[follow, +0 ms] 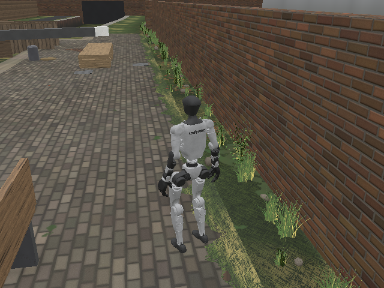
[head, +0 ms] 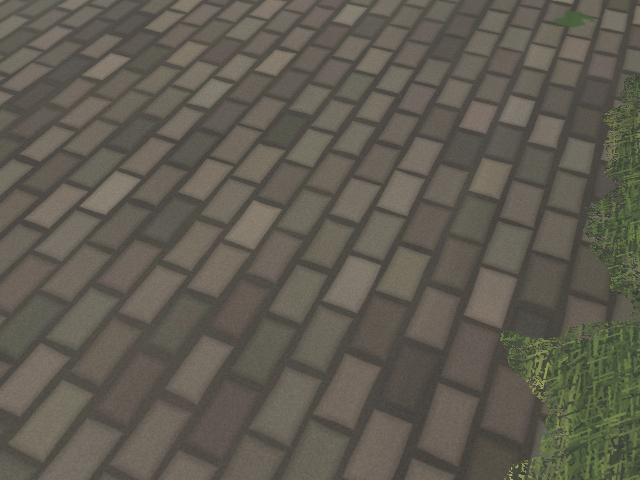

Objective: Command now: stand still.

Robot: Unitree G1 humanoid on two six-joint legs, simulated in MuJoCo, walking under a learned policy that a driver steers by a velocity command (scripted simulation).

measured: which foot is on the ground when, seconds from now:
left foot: down 0.00-1.00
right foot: down 0.00-1.00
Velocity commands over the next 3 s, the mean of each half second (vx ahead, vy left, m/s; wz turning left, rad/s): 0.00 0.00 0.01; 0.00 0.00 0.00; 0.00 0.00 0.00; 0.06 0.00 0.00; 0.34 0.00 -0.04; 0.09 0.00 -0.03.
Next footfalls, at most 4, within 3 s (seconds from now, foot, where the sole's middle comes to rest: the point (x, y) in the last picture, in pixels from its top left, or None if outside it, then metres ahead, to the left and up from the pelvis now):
2.50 right None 0.39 -0.05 -0.78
2.90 left None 0.37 0.13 -0.78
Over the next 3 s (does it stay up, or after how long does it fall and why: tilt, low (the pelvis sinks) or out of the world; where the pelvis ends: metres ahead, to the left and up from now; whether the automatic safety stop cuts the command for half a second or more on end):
stays up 0.33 0.01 0.00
